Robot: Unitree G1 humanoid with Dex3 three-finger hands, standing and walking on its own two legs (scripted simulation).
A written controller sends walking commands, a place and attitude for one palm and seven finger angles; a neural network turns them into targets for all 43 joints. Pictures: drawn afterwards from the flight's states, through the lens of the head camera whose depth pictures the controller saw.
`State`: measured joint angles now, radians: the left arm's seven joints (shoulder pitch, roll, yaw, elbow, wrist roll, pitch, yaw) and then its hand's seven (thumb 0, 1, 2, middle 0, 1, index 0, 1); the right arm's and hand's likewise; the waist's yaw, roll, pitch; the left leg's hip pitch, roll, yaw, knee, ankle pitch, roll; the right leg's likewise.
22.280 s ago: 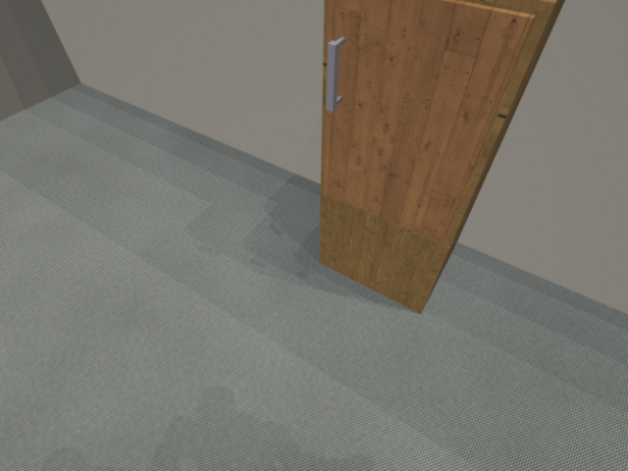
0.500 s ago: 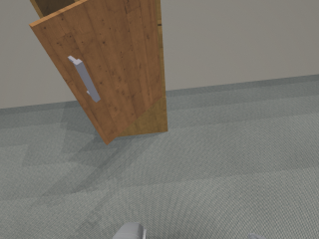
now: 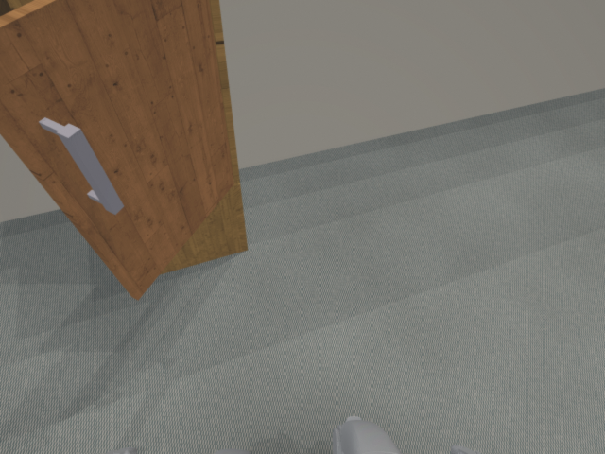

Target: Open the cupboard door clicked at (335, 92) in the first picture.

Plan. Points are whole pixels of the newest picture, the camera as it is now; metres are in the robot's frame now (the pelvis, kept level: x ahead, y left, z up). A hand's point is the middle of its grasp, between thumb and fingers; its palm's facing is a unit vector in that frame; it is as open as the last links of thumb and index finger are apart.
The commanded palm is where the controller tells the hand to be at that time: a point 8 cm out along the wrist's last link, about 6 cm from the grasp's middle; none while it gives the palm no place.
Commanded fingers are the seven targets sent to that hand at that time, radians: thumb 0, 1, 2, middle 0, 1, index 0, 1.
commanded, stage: walk to a spot facing it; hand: left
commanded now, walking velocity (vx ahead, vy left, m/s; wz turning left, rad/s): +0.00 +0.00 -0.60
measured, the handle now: (84, 169) +0.43 +0.36 +0.06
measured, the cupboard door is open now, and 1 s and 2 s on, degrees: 43 43 43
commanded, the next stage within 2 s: none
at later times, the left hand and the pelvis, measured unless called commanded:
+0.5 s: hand (223, 409) +0.18 +0.14 -0.18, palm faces -0.35 -0.91 -0.21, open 7.3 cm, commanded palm none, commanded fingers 0.00 0.90 0.90 -0.20 -0.30 -0.20 -0.30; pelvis +0.01 -0.01 -0.02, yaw -20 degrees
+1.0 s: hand (250, 403) +0.20 +0.09 -0.17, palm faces -0.55 -0.81 -0.19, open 7.3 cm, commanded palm none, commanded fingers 0.00 0.90 0.90 -0.20 -0.30 -0.20 -0.30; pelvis +0.06 -0.05 +0.00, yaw -37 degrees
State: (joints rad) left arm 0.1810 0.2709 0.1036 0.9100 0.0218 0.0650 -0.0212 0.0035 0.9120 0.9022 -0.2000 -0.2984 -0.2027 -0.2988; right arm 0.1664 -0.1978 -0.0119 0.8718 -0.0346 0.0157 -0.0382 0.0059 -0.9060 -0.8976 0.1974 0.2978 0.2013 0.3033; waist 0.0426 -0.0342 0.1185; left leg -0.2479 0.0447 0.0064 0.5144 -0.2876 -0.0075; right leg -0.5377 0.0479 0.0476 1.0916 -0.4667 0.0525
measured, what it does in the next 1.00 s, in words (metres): steps on the spot, turning right: right foot, then left foot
